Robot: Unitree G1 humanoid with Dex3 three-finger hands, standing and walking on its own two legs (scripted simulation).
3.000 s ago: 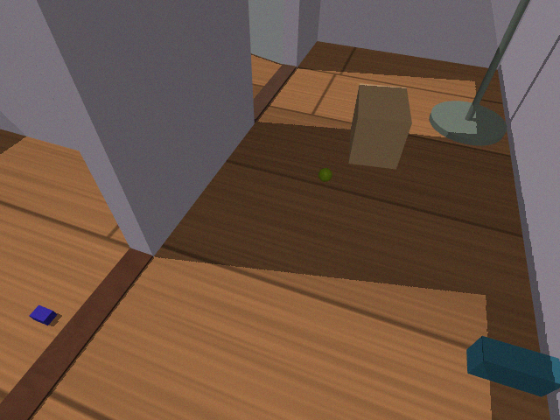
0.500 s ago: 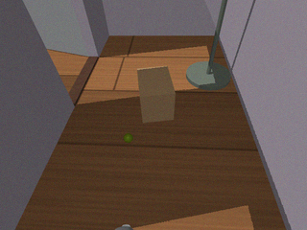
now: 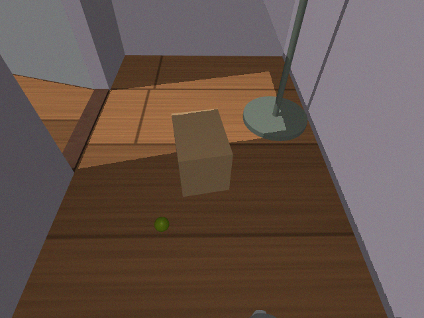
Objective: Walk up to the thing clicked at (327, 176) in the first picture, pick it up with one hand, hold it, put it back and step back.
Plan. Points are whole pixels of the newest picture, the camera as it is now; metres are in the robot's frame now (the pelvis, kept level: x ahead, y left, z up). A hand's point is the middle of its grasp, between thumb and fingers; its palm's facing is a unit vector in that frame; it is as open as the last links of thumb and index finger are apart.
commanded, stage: walk up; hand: left
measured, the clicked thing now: (161, 224) +0.69 +0.24 -0.73
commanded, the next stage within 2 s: none
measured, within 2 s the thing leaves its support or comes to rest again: neither
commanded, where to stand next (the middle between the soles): +0.34 +0.00 m, yaw +1 degrees
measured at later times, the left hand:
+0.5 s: hand (73, 306) +0.20 +0.30 -0.16, palm faces -0.01 -0.93 -0.37, open 7.3 cm
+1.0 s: hand (107, 239) +0.35 +0.27 -0.15, palm faces -0.03 -0.92 -0.39, open 7.3 cm
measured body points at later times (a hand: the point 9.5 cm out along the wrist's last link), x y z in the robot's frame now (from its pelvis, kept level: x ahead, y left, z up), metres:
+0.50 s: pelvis +0.18 +0.02 -0.02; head +0.19 +0.03 +0.43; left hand +0.20 +0.35 -0.13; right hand +0.26 -0.31 -0.11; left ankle +0.26 +0.14 -0.74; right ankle +0.14 -0.13 -0.73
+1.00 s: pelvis +0.27 +0.01 -0.02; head +0.30 -0.01 +0.43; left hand +0.36 +0.31 -0.12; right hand +0.35 -0.30 -0.15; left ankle +0.26 +0.13 -0.71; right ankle +0.35 -0.12 -0.74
